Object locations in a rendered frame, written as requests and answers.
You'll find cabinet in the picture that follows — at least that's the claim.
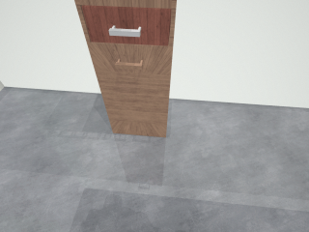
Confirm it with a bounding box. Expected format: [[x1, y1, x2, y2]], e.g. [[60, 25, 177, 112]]
[[74, 0, 177, 138]]

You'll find drawer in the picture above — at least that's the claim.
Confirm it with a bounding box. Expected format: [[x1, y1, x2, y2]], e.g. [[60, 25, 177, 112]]
[[81, 5, 172, 46]]

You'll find handle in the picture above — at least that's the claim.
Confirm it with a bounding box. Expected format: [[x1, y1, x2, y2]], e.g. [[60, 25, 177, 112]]
[[108, 25, 142, 38], [115, 62, 143, 71]]

